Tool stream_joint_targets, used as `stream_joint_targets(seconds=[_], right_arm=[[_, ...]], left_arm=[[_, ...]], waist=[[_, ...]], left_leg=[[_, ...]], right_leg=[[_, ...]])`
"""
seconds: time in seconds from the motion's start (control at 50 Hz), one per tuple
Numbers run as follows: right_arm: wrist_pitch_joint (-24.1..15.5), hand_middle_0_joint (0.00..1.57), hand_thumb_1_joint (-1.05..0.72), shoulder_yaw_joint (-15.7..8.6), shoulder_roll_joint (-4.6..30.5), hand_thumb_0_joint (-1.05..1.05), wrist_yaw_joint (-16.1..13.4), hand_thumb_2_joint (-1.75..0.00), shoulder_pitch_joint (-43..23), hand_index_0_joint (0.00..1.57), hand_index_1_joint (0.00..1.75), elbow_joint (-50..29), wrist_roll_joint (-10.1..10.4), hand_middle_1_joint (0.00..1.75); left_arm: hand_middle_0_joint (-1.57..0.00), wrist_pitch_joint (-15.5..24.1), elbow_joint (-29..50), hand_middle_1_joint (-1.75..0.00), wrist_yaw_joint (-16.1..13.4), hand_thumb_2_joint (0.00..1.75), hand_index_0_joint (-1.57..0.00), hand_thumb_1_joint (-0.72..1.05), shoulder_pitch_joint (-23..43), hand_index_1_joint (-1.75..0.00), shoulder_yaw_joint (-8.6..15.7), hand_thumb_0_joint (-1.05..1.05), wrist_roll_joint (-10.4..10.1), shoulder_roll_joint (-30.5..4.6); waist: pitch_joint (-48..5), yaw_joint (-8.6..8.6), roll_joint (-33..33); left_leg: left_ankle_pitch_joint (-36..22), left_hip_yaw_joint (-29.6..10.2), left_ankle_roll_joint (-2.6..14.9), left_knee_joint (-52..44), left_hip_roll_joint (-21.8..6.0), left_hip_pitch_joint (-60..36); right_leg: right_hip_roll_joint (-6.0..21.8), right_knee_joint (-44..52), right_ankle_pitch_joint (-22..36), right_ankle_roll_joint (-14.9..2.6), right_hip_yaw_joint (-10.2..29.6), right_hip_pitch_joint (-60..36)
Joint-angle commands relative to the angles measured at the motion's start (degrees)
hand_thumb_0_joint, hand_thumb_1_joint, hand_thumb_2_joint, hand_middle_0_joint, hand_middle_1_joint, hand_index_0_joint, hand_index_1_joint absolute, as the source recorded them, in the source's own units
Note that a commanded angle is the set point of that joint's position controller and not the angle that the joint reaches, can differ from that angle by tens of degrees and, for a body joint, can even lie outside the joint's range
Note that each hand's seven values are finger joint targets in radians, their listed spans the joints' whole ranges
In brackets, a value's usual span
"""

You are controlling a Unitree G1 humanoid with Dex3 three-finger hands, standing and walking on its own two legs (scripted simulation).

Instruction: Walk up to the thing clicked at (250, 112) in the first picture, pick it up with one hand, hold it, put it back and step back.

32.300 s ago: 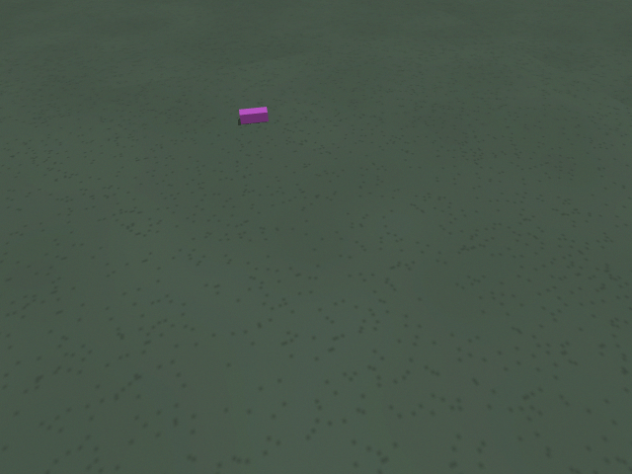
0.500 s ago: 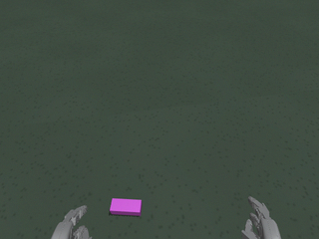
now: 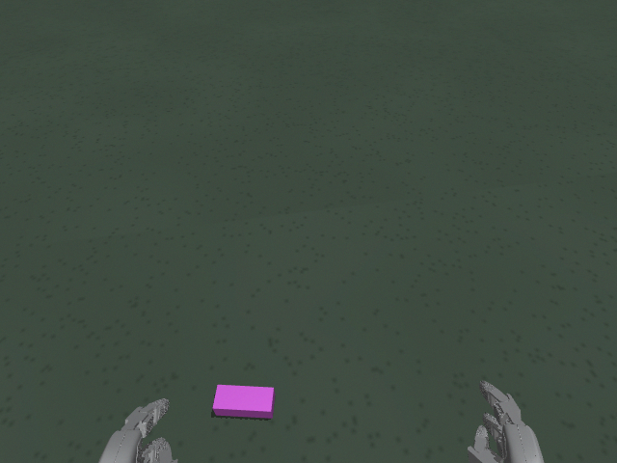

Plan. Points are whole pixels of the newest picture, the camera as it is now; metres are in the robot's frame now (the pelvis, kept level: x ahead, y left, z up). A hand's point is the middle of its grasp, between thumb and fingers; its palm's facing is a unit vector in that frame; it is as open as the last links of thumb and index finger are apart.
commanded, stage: home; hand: left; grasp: from above
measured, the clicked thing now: (244, 401) +0.45 +0.20 -0.68
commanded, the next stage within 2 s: stand in 0.04 s
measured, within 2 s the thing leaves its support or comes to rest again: neither
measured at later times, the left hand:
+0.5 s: hand out of the picture +0.08 +0.24 -0.11, palm faces +0.04 -0.94 -0.33, open 7.4 cm
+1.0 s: hand out of the picture +0.03 +0.24 -0.10, palm faces +0.05 -0.94 -0.34, open 7.4 cm
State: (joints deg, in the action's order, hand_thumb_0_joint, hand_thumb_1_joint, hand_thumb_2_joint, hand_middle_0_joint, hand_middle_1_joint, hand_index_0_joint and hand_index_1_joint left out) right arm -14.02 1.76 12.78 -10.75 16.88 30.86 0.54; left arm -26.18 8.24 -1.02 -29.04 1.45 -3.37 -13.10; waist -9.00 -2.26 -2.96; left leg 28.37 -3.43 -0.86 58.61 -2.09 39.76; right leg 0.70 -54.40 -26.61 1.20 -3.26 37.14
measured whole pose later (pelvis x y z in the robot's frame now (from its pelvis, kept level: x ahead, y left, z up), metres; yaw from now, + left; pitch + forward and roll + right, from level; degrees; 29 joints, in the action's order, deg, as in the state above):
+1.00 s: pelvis -0.01 +0.00 +0.07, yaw +1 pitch -5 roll +0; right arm 0.1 -1.6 17.0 -1.3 8.6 63.4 -1.4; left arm -0.2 -65.0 -1.5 -9.8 1.8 1.7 -16.3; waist 4.1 1.1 -1.6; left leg 11.2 -1.9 -0.6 22.4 -0.2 6.5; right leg 2.4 -21.6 -11.3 1.5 -2.7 5.5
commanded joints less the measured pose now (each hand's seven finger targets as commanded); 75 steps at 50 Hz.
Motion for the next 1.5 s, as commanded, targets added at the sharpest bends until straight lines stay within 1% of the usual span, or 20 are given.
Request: stream_joint_targets(seconds=[0.0,0.1,0.12,0.14,0.16,0.2,0.26,0.28,0.36,0.4,0.46,0.52,0.56,0.58,0.74,0.92,1.18,1.22,1.34,1.48], right_arm=[[-3.13,0.20,-0.90,-3.25,7.19,0.00,-0.56,-0.90,-4.01,0.20,0.30,-9.30,-0.09,0.30],[-3.05,0.20,-0.90,-3.18,7.16,0.00,-0.66,-0.90,-4.17,0.20,0.30,-9.56,0.01,0.30],[3.60,0.20,-0.90,-5.49,12.93,0.00,2.75,-0.90,-7.96,0.20,0.30,4.77,-6.76,0.30],[6.06,0.20,-0.90,-6.40,13.35,0.00,4.67,-0.90,-8.05,0.20,0.30,5.49,-7.01,0.30],[7.25,0.20,-0.90,-6.52,13.86,0.00,5.69,-0.90,-7.08,0.20,0.30,3.94,-7.57,0.30],[8.01,0.20,-0.90,-6.36,12.96,0.00,7.86,-0.90,-6.71,0.20,0.30,6.61,-5.55,0.30],[8.93,0.20,-0.90,-6.70,11.70,0.00,9.76,-0.90,-8.03,0.20,0.30,9.32,-3.45,0.30],[9.32,0.20,-0.90,-6.75,11.67,0.00,9.96,-0.90,-7.78,0.20,0.30,10.59,-3.60,0.30],[10.12,0.20,-0.90,-6.80,12.77,0.00,9.82,-0.90,-8.10,0.20,0.30,14.44,-3.82,0.30],[10.70,0.20,-0.90,-6.77,12.97,0.00,9.59,-0.90,-9.36,0.20,0.30,15.84,-3.70,0.30],[11.17,0.20,-0.90,-6.53,13.27,0.00,9.09,-0.90,-8.39,0.20,0.30,18.65,-3.25,0.30],[11.77,0.20,-0.90,-6.40,13.72,0.00,8.74,-0.90,-8.47,0.20,0.30,21.01,-3.04,0.30],[11.95,0.20,-0.90,-6.30,13.75,0.00,8.63,-0.90,-8.03,0.20,0.30,22.39,-2.76,0.30],[12.17,0.20,-0.90,-6.23,14.00,0.00,8.62,-0.90,-8.24,0.20,0.30,23.20,-2.62,0.30],[12.90,0.20,-0.90,-5.95,14.33,0.00,8.78,-0.90,-8.98,0.20,0.30,26.80,-2.19,0.30],[13.06,0.20,-0.90,-5.40,14.08,0.00,8.99,-0.90,-10.26,0.20,0.30,29.03,-2.02,0.30],[13.07,0.20,-0.90,-4.96,15.39,0.00,9.23,-0.90,-10.77,0.20,0.30,30.51,-1.89,0.30],[12.92,0.20,-0.90,-4.73,15.19,0.00,9.22,-0.90,-10.83,0.20,0.30,30.64,-1.91,0.30],[12.80,0.20,-0.90,-4.50,15.95,0.00,9.26,-0.90,-10.79,0.20,0.30,31.18,-1.78,0.30],[12.58,0.20,-0.90,-4.20,15.95,0.00,9.13,-0.90,-11.21,0.20,0.30,31.38,-1.85,0.30]], left_arm=[[-0.20,2.95,10.88,-0.30,-0.69,0.90,-0.20,0.90,1.58,-0.30,3.54,0.00,0.46,-6.07],[-0.20,2.85,11.23,-0.30,-0.76,0.90,-0.20,0.90,1.84,-0.30,3.82,0.00,0.45,-6.52],[-0.20,15.13,-8.88,-0.30,-2.84,0.90,-0.20,0.90,18.18,-0.30,3.75,0.00,6.91,-10.67],[-0.20,18.98,-19.60,-0.30,-2.46,0.90,-0.20,0.90,12.91,-0.30,4.75,0.00,7.45,-11.94],[-0.20,20.86,-21.74,-0.30,-2.01,0.90,-0.20,0.90,12.71,-0.30,4.54,0.00,7.21,-12.45],[-0.20,23.07,-26.47,-0.30,-1.46,0.90,-0.20,0.90,14.46,-0.30,3.61,0.00,7.70,-12.76],[-0.20,23.75,-34.38,-0.30,-1.12,0.90,-0.20,0.90,16.58,-0.30,3.69,0.00,6.66,-12.41],[-0.20,24.17,-36.87,-0.30,-1.20,0.90,-0.20,0.90,18.13,-0.30,3.73,0.00,6.62,-12.44],[-0.20,25.92,-45.49,-0.30,-1.26,0.90,-0.20,0.90,18.81,-0.30,3.63,0.00,5.97,-11.24],[-0.20,26.19,-49.39,-0.30,-1.30,0.90,-0.20,0.90,18.50,-0.30,3.59,0.00,5.95,-10.99],[-0.20,26.55,-54.53,-0.30,-1.38,0.90,-0.20,0.90,17.86,-0.30,3.46,0.00,5.57,-11.31],[-0.20,26.69,-58.47,-0.30,-1.43,0.90,-0.20,0.90,18.32,-0.30,3.29,0.00,5.43,-11.87],[-0.20,26.75,-60.61,-0.30,-1.49,0.90,-0.20,0.90,18.81,-0.30,3.27,0.00,5.30,-12.44],[-0.20,26.70,-61.79,-0.30,-1.46,0.90,-0.20,0.90,18.63,-0.30,3.03,0.00,5.33,-12.27],[-0.20,26.78,-67.73,-0.30,-1.41,0.90,-0.20,0.90,19.52,-0.30,2.53,0.00,5.40,-13.27],[-0.20,27.25,-70.35,-0.30,-1.49,0.90,-0.20,0.90,20.84,-0.30,2.41,0.00,5.10,-14.00],[-0.20,27.21,-71.17,-0.30,-0.87,0.90,-0.20,0.90,23.27,-0.30,2.61,0.00,4.93,-15.78],[-0.20,27.27,-71.23,-0.30,-0.90,0.90,-0.20,0.90,23.71,-0.30,2.58,0.00,4.74,-15.44],[-0.20,27.30,-71.51,-0.30,-0.65,0.90,-0.20,0.90,24.17,-0.30,2.41,0.00,4.59,-15.60],[-0.20,27.36,-71.65,-0.30,-0.55,0.90,-0.20,0.90,24.71,-0.30,2.52,0.00,4.34,-15.82]], waist=[[-4.25,0.01,0.79],[-4.48,-0.07,0.37],[8.98,3.98,4.22],[4.49,4.02,7.76],[4.33,2.47,6.81],[2.47,3.18,3.42],[3.52,4.06,6.02],[4.03,3.64,5.88],[4.55,4.07,0.34],[6.08,4.51,0.15],[6.19,4.29,0.51],[8.25,3.85,0.31],[7.80,3.34,1.53],[9.32,3.44,1.11],[12.05,3.13,2.15],[11.24,3.30,3.42],[12.01,3.02,3.07],[10.51,3.07,1.99],[10.83,3.03,2.12],[9.05,2.97,2.45]], left_leg=[[-11.13,0.62,1.62,-10.41,1.83,-4.48],[-9.99,1.02,1.72,-10.22,2.07,-4.12],[-19.72,-1.12,3.98,-13.95,0.18,-6.20],[-18.82,0.50,4.77,-13.48,0.81,-8.89],[-16.81,-0.83,4.70,-14.56,0.81,-10.92],[-15.38,-0.80,4.49,-16.59,1.30,-15.16],[-12.88,-0.40,4.04,-18.15,1.52,-17.25],[-12.17,-0.92,4.19,-19.89,1.16,-17.98],[-18.48,-4.51,4.48,-26.13,-1.53,-20.52],[-17.43,-5.25,4.40,-28.51,-2.00,-20.69],[-21.75,-4.91,3.77,-30.89,-2.30,-24.05],[-19.81,-4.51,3.41,-34.02,-2.34,-25.75],[-21.95,-4.18,3.22,-35.16,-2.51,-28.40],[-19.09,-4.44,3.09,-36.35,-2.57,-27.75],[-15.30,-4.20,2.28,-40.67,-2.54,-29.42],[-20.40,-3.47,2.28,-40.91,-3.10,-31.65],[-17.93,-3.11,1.74,-42.43,-3.42,-30.54],[-20.48,-3.15,1.99,-42.40,-3.84,-30.96],[-20.59,-3.02,1.77,-42.76,-3.86,-31.15],[-25.55,-2.33,1.79,-42.46,-4.28,-33.01]], right_leg=[[-1.74,8.74,9.39,-1.32,-0.81,-2.88],[-1.62,9.16,8.48,-1.32,-0.54,-2.81],[2.60,11.46,8.92,-3.47,3.82,-12.26],[4.05,14.09,7.72,-5.26,7.67,-13.96],[3.78,15.19,6.53,-6.23,9.55,-11.01],[4.83,14.25,9.22,-5.57,9.05,-14.68],[5.29,18.91,5.70,-4.27,8.61,-15.03],[5.36,19.41,5.05,-3.86,8.42,-14.81],[3.65,18.43,13.58,-2.18,4.93,-20.16],[3.63,20.97,13.57,-2.15,4.47,-22.04],[4.14,23.94,17.13,-2.21,4.61,-25.16],[4.61,28.10,17.19,-2.14,5.03,-26.34],[5.00,29.53,18.63,-2.11,5.10,-27.58],[4.80,30.44,17.18,-1.92,4.83,-27.39],[5.32,35.24,14.50,-1.33,5.14,-28.93],[6.42,37.95,17.15,-1.33,5.66,-30.94],[6.31,39.34,14.17,-1.42,6.11,-30.95],[6.81,38.97,17.74,-1.74,6.26,-32.52],[6.45,39.29,17.52,-1.52,6.04,-32.32],[6.71,38.27,23.13,-1.77,5.97,-33.36]])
